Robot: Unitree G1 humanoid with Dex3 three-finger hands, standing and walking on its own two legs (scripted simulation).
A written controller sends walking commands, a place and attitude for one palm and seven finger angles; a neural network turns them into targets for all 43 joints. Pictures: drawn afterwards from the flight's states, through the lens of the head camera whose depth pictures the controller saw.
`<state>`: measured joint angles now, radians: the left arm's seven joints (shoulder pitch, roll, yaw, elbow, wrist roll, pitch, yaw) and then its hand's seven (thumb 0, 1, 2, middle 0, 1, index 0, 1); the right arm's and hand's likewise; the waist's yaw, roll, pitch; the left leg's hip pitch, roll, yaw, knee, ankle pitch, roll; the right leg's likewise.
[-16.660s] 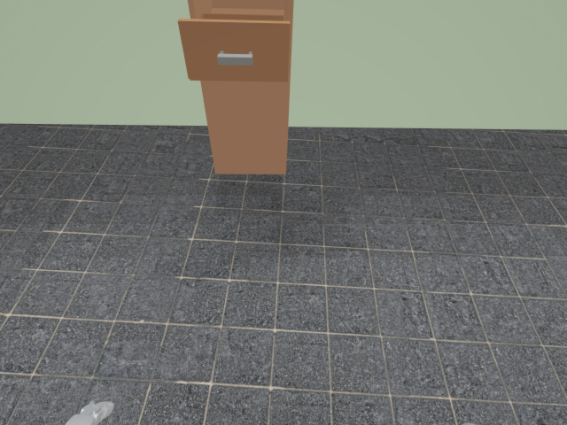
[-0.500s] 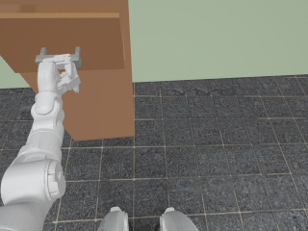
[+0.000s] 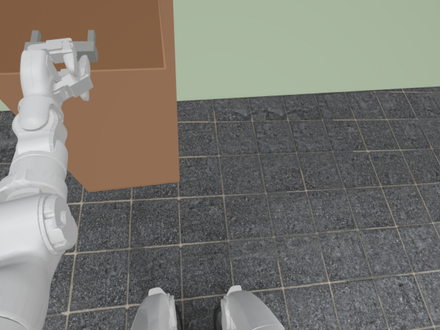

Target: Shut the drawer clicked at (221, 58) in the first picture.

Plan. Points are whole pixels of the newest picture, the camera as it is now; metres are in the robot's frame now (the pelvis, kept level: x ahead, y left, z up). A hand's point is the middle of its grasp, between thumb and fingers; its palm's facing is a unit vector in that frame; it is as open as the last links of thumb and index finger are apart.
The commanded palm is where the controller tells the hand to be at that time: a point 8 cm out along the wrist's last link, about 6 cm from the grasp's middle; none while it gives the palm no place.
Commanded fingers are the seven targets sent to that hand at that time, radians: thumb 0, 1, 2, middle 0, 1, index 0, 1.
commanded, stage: push the drawer shut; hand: left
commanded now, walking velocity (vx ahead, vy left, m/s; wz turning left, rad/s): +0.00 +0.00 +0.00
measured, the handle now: (63, 43) +0.61 +0.21 +0.08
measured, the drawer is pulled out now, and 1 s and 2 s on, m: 0.00 0.00 0.00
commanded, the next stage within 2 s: pull the fist back off the drawer in 0.50 s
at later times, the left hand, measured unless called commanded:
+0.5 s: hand (75, 70) +0.55 +0.18 +0.08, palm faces +0.07 -1.00 -0.03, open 3.6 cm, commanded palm +0.59 +0.19 +0.08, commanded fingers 0.00 0.90 0.90 -1.40 -1.60 -1.40 -1.60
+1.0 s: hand (76, 71) +0.55 +0.18 +0.08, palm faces +0.06 -1.00 -0.03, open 3.4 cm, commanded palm +0.55 +0.19 +0.08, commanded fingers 0.00 0.90 0.90 -1.40 -1.60 -1.40 -1.60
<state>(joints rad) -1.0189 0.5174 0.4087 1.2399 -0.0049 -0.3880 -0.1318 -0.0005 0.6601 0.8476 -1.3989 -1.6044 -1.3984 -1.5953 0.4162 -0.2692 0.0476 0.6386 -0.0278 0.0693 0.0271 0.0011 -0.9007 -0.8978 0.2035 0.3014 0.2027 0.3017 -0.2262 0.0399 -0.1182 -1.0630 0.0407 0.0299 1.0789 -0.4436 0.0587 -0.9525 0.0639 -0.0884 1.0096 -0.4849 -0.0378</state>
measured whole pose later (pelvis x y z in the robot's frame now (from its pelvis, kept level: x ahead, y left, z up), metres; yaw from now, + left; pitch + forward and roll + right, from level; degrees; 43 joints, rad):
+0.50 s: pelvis -0.03 +0.02 -0.02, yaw +1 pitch +26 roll -7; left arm -1.24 0.60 0.33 1.36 0.04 -0.34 -0.06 0.07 0.51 0.84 -1.40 -1.60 -1.40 -1.60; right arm 0.44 -0.28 0.08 0.68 -0.06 0.00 0.02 0.00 -0.90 -0.90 0.20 0.30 0.20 0.30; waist -0.28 0.05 -0.11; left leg -1.21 0.02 -0.01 1.15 -0.41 0.08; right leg -1.07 0.05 -0.13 1.06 -0.45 -0.02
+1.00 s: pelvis -0.04 +0.01 -0.02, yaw +0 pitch +27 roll -7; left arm -1.28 0.62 0.32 1.36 0.05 -0.30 -0.07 0.03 0.50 0.86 -1.40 -1.60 -1.40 -1.60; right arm 0.45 -0.28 0.09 0.66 -0.06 -0.04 0.02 0.00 -0.90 -0.90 0.21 0.30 0.20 0.30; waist -0.29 0.05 -0.10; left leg -1.25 0.03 -0.01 1.16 -0.40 0.08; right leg -1.11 0.05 -0.13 1.08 -0.45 -0.02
